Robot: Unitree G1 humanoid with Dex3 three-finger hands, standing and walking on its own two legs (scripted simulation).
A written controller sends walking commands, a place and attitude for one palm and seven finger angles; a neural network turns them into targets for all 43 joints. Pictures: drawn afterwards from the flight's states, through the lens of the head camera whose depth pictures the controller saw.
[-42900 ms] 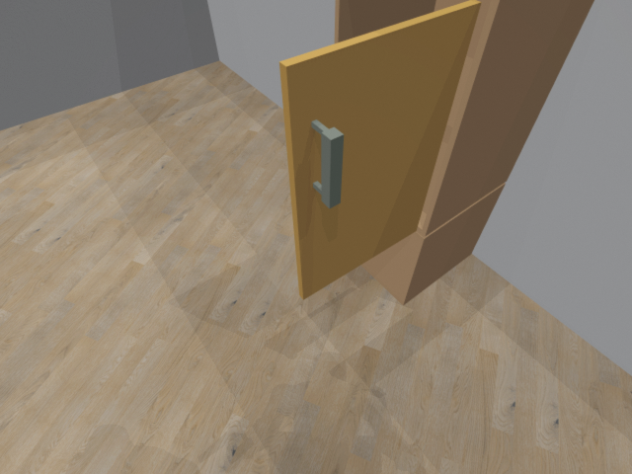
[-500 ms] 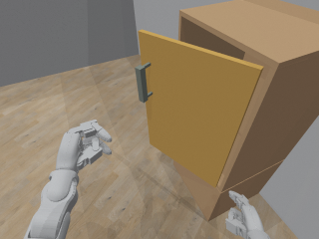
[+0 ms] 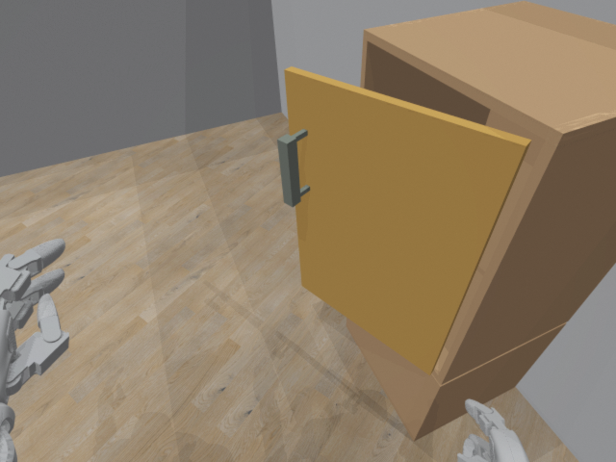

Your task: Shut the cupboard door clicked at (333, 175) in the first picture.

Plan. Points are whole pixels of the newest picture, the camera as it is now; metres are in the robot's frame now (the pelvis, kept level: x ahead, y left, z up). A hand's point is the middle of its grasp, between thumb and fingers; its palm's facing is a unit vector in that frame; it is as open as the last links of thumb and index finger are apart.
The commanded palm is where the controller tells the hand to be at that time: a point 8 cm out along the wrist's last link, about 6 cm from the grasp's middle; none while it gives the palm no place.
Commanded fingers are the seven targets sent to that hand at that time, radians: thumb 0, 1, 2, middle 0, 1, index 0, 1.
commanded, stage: draw the hand back to the body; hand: left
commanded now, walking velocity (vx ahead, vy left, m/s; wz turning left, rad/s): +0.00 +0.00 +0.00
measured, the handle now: (297, 167) +0.61 +0.09 +0.07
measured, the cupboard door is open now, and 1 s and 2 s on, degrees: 25 25 25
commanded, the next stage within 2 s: step back with the hand held close in 0.32 s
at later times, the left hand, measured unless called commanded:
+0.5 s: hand (74, 333) +0.19 +0.26 +0.15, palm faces +0.42 -0.81 -0.41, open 7.4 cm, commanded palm +0.14 +0.29 +0.17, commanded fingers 0.00 0.90 0.90 -0.20 -0.30 -0.20 -0.30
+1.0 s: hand (29, 368) +0.15 +0.28 +0.15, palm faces +0.39 -0.79 -0.48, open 7.4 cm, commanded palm +0.10 +0.31 +0.17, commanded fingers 0.00 0.90 0.90 -0.20 -0.30 -0.20 -0.30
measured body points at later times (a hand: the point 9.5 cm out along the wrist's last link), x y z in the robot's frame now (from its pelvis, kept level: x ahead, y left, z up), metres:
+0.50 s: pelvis +0.00 +0.00 +0.00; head -0.02 -0.02 +0.45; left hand +0.16 +0.30 +0.18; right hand +0.18 -0.23 -0.09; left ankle +0.00 +0.05 -0.74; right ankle -0.03 -0.10 -0.74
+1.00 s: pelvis -0.05 +0.02 -0.01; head -0.05 +0.02 +0.44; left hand +0.13 +0.32 +0.18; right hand +0.12 -0.24 -0.08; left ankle +0.00 +0.05 -0.74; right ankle -0.03 -0.10 -0.74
